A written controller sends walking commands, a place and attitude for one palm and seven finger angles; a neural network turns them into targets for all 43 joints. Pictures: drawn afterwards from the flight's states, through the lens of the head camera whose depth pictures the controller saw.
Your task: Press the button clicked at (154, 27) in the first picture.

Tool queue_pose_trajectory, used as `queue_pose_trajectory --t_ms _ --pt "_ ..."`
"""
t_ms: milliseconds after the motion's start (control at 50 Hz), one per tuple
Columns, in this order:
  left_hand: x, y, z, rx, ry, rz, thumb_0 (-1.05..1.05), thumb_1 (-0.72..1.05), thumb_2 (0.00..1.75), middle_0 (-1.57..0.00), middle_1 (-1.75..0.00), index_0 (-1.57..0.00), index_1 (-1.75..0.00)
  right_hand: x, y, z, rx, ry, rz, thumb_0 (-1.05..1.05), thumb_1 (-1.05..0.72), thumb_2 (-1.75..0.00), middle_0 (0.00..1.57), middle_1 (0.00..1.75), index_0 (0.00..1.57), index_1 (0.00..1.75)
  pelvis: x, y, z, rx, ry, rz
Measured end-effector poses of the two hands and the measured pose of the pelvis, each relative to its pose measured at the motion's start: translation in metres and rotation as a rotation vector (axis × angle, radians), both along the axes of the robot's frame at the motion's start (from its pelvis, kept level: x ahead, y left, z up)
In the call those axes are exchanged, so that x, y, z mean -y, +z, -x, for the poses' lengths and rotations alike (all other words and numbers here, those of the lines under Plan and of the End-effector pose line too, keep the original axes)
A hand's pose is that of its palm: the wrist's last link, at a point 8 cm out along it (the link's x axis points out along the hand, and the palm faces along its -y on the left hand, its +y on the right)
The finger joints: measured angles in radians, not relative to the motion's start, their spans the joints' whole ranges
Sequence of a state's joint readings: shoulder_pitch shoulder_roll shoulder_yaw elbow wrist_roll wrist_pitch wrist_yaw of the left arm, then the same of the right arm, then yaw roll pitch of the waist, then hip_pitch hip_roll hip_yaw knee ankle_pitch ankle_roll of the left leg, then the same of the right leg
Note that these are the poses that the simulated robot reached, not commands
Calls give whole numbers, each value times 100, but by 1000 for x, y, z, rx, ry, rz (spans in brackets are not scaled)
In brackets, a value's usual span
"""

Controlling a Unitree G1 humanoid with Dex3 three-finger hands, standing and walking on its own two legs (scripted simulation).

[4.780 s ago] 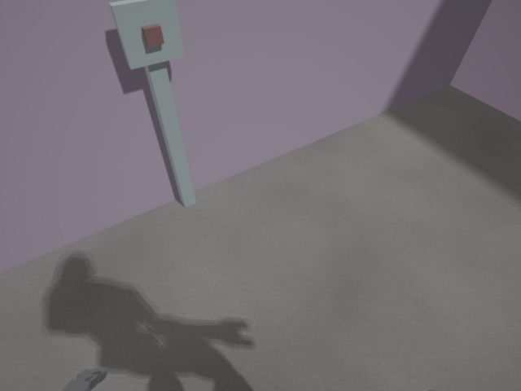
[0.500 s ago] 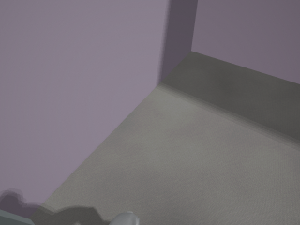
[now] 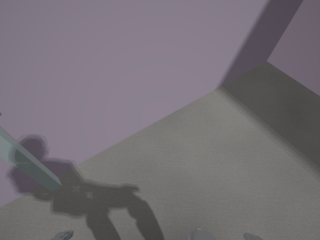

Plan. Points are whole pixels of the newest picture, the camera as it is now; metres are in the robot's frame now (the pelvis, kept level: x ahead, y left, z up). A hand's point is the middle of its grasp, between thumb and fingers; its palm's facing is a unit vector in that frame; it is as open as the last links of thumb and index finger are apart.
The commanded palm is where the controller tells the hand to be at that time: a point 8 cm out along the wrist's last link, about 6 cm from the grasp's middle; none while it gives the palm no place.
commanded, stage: turn to face it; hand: left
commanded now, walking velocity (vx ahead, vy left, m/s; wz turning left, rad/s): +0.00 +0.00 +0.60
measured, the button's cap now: out of the picture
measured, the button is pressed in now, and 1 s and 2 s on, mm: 0 0 0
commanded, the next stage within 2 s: take the last steps up to it in 1.06 s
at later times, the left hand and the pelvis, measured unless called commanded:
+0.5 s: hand out of the picture +0.02 +0.16 -0.14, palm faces +0.32 -0.91 -0.27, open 7.4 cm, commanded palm none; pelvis +0.00 -0.05 +0.00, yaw +20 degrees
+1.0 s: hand out of the picture -0.07 +0.23 -0.17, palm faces +0.56 -0.80 -0.23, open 7.4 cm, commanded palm none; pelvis -0.02 +0.01 +0.01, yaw +32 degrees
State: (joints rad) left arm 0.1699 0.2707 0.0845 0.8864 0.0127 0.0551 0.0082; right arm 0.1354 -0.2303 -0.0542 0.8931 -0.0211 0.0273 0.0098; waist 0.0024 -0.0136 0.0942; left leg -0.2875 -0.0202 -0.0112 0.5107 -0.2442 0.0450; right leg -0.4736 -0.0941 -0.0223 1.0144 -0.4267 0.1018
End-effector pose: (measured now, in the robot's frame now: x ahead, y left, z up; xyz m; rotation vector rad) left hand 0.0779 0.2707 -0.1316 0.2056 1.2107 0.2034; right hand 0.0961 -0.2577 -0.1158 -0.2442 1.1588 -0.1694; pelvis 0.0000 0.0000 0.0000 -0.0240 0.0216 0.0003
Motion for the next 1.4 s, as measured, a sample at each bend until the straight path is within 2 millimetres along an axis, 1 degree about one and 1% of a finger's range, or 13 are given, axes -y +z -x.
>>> queue_pose_trajectory --t_ms 160,260,400,500,580,680,760,880,980,1080,1220,1300,1400 --pt "26 18 -29 130 25 -28 0 90 90 -19 -30 -20 -29 12 -21 8 -64 30 -57 1 -91 -90 20 30 20 30 23 -3 -3 -3 95 -21" --pt "49 27 -19 177 55 -57 0 90 90 -20 -30 -20 -29 32 -39 5 -96 60 -83 1 -91 -90 20 30 20 30 42 -9 -4 7 170 -35" --pt "65 32 32 120 176 -48 0 90 90 -20 -30 -20 -30 40 -32 -16 -129 155 -79 1 -91 -90 20 30 20 30 50 1 -6 22 271 -66" --pt "66 20 79 53 279 -21 0 90 90 -20 -30 -21 -30 28 -27 -39 -144 247 -49 1 -91 -90 20 30 20 30 46 1 -2 26 343 -65" --pt "59 5 125 -20 366 7 0 90 90 -20 -30 -21 -30 1 -22 -66 -117 339 -24 1 -91 -90 20 30 20 30 35 -3 3 22 394 -54" --pt "38 -25 182 -98 481 45 0 90 90 -20 -30 -21 -30 -50 -16 -102 -19 465 12 1 -91 -90 20 30 20 30 10 -19 10 13 456 -30" --pt "23 -27 205 -147 534 54 0 90 90 -20 -30 -20 -29 -82 -2 -110 39 520 16 1 -91 -90 20 30 20 30 -2 -13 16 20 473 -13" --pt "7 -11 198 -73 560 51 0 91 90 -19 -30 -20 -29 -106 11 -101 37 553 6 1 -91 -90 20 30 20 30 -12 2 19 25 520 7" --pt "4 -3 184 -12 570 39 0 90 90 -19 -30 -20 -29 -111 7 -88 4 557 -21 1 -91 -90 20 30 20 30 -13 6 18 25 548 -1" --pt "11 3 165 22 564 25 0 90 90 -19 -30 -20 -29 -99 -6 -71 -49 537 -46 1 -91 -90 20 30 20 30 -6 4 15 24 572 -16" --pt "39 10 145 80 565 -24 0 90 90 -19 -30 -20 -29 -61 -37 -55 -150 514 -75 1 -91 -90 20 30 20 30 19 -6 7 18 606 -46" --pt "64 18 157 81 605 -19 0 90 90 -20 -30 -20 -30 -47 -39 -53 -209 536 -68 1 -91 -90 20 30 20 30 25 0 1 26 645 -54" --pt "91 21 191 15 687 6 0 91 90 -20 -30 -20 -30 -42 -32 -62 -226 566 -57 1 -91 -90 20 30 20 30 22 8 -5 29 673 -64"
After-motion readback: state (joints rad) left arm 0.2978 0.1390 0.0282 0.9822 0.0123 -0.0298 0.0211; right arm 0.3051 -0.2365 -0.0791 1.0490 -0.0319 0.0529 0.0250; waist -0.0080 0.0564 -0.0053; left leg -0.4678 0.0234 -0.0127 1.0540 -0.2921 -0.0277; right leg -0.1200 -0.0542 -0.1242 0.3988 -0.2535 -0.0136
